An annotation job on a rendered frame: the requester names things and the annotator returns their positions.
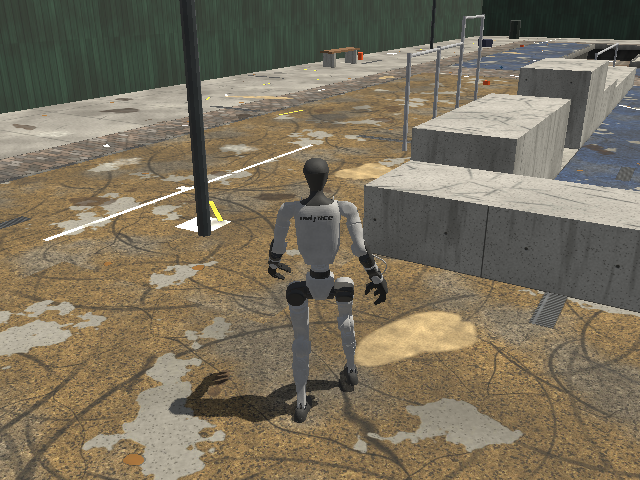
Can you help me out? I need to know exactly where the right robot forearm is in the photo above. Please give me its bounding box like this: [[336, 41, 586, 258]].
[[359, 241, 383, 284]]

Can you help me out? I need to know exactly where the robot right shin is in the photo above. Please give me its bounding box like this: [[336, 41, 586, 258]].
[[341, 315, 356, 373]]

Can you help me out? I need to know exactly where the robot right hand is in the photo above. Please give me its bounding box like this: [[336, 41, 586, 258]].
[[365, 277, 388, 305]]

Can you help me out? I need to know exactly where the robot shin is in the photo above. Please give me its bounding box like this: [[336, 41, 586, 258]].
[[292, 339, 309, 409], [341, 315, 356, 373]]

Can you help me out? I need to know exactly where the robot left shin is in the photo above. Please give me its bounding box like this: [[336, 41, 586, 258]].
[[292, 339, 309, 409]]

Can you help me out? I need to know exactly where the robot left upper arm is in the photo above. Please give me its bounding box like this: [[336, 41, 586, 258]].
[[271, 201, 297, 254]]

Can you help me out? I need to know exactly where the robot left hand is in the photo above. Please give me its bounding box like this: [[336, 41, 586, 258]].
[[268, 263, 291, 280]]

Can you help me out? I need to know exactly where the left robot forearm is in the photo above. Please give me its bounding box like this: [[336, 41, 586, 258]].
[[268, 239, 283, 269]]

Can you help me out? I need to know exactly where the robot right upper arm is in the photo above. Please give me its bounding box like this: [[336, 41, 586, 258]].
[[338, 201, 367, 257]]

